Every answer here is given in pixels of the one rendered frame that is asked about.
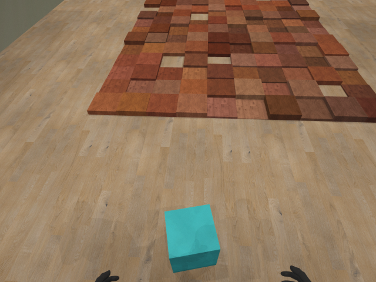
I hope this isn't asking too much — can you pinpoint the robot left hand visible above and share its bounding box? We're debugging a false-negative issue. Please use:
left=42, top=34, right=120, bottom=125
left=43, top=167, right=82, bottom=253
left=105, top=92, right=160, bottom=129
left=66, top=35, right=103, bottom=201
left=95, top=270, right=119, bottom=282

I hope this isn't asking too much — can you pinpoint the robot right hand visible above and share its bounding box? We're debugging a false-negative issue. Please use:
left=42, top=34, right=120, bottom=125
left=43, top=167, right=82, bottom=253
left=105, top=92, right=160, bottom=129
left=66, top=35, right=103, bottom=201
left=281, top=266, right=311, bottom=282

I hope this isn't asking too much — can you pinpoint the carton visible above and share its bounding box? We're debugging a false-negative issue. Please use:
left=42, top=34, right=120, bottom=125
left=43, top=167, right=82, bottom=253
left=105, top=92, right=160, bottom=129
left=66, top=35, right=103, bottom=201
left=164, top=204, right=220, bottom=273

